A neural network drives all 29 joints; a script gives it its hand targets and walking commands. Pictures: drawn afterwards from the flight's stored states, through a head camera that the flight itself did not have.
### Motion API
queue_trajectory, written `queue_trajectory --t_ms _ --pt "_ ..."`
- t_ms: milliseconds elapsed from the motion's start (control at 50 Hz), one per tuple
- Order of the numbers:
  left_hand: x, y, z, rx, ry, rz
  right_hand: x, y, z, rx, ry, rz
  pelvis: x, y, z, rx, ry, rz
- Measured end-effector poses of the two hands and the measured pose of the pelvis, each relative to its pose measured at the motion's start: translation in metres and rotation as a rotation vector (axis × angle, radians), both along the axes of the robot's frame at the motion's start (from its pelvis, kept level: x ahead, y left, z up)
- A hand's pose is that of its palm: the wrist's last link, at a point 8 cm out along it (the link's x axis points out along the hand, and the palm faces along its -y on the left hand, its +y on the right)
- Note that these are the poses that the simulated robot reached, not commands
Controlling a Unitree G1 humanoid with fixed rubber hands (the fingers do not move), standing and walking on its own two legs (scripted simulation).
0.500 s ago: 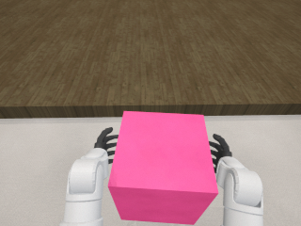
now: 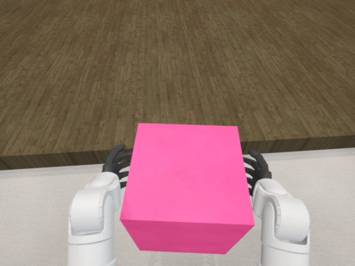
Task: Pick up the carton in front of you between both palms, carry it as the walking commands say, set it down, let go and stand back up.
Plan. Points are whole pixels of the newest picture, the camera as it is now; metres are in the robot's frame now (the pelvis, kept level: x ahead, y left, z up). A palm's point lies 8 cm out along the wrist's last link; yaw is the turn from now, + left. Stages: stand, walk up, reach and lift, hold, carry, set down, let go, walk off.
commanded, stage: carry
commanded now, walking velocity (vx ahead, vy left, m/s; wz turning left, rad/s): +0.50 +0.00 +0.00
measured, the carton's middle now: (184, 193) +0.28 -0.01 +0.02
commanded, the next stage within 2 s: none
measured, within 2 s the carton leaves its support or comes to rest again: neither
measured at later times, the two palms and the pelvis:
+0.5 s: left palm (127, 74) +0.62 +0.15 +0.11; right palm (226, 75) +0.62 -0.14 +0.11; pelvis +0.34 +0.01 -0.01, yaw +0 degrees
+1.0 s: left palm (144, 12) +1.03 +0.14 +0.14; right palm (214, 14) +1.05 -0.16 +0.13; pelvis +0.65 -0.02 +0.01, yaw +2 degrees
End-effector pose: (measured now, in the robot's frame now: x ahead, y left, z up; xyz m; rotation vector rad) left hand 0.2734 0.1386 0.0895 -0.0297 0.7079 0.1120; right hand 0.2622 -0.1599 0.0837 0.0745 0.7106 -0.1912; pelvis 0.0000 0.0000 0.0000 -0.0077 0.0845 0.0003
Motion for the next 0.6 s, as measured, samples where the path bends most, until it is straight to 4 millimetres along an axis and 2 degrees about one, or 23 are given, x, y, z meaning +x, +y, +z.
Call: queue_trajectory --t_ms 60,120,200,280,400,500,600 --pt "0.04 -0.004 -0.014 0.022 0.008 0.029 0.05 -0.004 -0.018 0.014 0.007 0.034 0.047 -0.013 -0.013 -0.015 -0.025 0.021" --pt "0.065 -0.002 -0.023 0.02 0.079 0.068 0.087 -0.002 -0.027 0.009 0.078 0.075 0.079 -0.021 -0.004 -0.008 -0.024 0.041" --pt "0.098 0.002 -0.02 0.015 0.125 0.107 0.131 0.003 -0.022 -0.004 0.122 0.123 0.125 -0.026 0.013 0.012 -0.017 0.048" --pt "0.147 0.002 -0.009 0.015 0.105 0.103 0.18 0.002 -0.011 -0.008 0.103 0.122 0.176 -0.024 0.022 0.033 -0.007 0.037" --pt "0.247 0.004 0.01 0.013 0.003 0.055 0.265 0.004 0.007 -0.002 0.002 0.066 0.263 -0.01 0.015 0.027 -0.008 0.029" --pt "0.347 0.016 0.019 -0.03 -0.115 0.029 0.355 0.016 0.024 -0.014 -0.116 0.019 0.342 0.008 -0.008 0.034 -0.021 0.0" --pt "0.437 0.018 0.036 -0.016 -0.091 -0.015 0.434 0.018 0.041 -0.024 -0.09 -0.011 0.397 0.016 0.001 0.023 -0.008 -0.008"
